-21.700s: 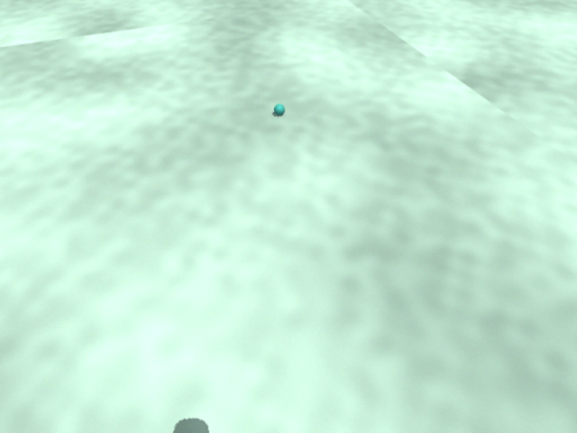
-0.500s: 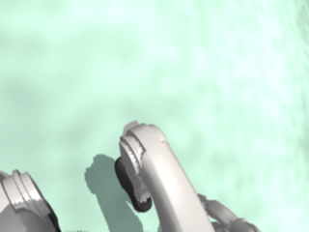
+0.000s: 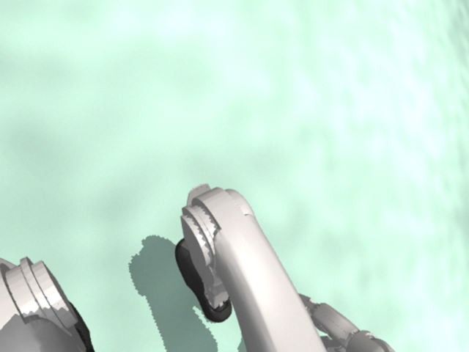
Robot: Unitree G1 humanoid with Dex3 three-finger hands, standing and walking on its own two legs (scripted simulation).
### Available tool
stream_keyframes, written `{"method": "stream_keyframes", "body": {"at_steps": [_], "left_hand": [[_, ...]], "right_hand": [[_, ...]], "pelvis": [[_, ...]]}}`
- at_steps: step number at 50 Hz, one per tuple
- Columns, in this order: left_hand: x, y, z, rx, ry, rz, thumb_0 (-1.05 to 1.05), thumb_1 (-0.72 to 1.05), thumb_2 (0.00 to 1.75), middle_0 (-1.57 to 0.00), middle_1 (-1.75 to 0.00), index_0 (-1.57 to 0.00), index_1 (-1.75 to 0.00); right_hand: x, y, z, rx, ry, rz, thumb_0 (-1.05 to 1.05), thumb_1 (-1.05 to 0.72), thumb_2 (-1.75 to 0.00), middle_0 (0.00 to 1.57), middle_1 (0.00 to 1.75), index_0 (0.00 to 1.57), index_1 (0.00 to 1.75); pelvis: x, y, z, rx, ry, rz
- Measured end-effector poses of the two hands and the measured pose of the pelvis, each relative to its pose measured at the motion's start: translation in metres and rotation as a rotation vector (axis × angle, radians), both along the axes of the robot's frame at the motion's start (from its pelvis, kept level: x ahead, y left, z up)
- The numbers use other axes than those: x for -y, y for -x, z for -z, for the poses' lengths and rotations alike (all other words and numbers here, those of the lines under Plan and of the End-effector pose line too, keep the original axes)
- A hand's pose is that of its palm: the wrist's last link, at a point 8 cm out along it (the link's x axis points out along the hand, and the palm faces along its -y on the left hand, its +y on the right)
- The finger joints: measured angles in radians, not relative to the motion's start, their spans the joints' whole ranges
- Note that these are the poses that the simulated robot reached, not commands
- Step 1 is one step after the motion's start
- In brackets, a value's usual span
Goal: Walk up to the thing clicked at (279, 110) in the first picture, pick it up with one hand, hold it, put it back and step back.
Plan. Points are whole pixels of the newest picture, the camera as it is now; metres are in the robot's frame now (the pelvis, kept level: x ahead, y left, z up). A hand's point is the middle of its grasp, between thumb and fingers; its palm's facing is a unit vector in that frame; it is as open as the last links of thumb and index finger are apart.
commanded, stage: close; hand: left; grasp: from above
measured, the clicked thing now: out of the picture +0.46 +0.33 -0.28
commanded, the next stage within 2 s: settle in 0.26 s
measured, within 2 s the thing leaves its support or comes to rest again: leaves its support in 0.70 s
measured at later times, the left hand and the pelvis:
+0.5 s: hand out of the picture +0.45 +0.33 -0.24, palm faces -0.43 -0.15 -0.89, open 9.1 cm; pelvis +0.00 +0.00 +0.00, yaw +0 degrees
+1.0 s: hand out of the picture +0.45 +0.35 -0.17, palm faces -0.38 -0.11 -0.92, open 9.0 cm; pelvis +0.01 +0.00 +0.01, yaw +2 degrees
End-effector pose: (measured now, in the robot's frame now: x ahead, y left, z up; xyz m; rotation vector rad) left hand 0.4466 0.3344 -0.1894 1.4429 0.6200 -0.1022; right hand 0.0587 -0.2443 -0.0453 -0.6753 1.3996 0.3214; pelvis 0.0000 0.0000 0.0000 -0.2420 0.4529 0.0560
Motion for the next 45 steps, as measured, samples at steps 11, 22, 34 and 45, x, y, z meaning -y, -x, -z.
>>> {"method": "stream_keyframes", "body": {"at_steps": [11, 22, 34, 45], "left_hand": [[0.000, -0.001, -0.001, 0.000, -0.001, -0.012, 0.04, 0.20, 0.37, -0.79, -0.64, -0.68, -0.54], [-0.001, -0.003, -0.002, 0.003, -0.005, -0.010, 0.04, 0.21, 0.30, -0.86, -0.56, -0.74, -0.49], [-0.002, -0.007, -0.007, 0.012, 0.000, -0.009, 0.04, 0.18, 0.29, -0.92, -0.50, -0.79, -0.45], [-0.011, -0.011, -0.052, 0.077, -0.038, 0.000, 0.04, 0.18, 0.25, -0.95, -0.45, -0.82, -0.41]], "right_hand": [[0.004, 0.001, -0.004, 0.003, 0.018, 0.007, 0.00, -0.90, -0.90, 0.20, 0.30, 0.20, 0.30], [0.006, 0.004, -0.004, -0.004, 0.026, 0.010, 0.00, -0.90, -0.90, 0.20, 0.30, 0.20, 0.30], [0.004, 0.003, -0.001, -0.027, 0.017, 0.026, 0.00, -0.92, -0.90, 0.20, 0.30, 0.20, 0.30], [0.010, -0.033, 0.010, 0.058, -0.016, 0.053, 0.00, -0.91, -0.90, 0.20, 0.30, 0.20, 0.30]], "pelvis": [[0.000, 0.000, -0.001, -0.003, -0.001, 0.001], [0.000, 0.001, 0.000, 0.001, -0.002, 0.000], [0.002, -0.002, -0.003, -0.020, -0.004, -0.003], [0.003, -0.007, -0.006, -0.067, -0.015, -0.015]]}}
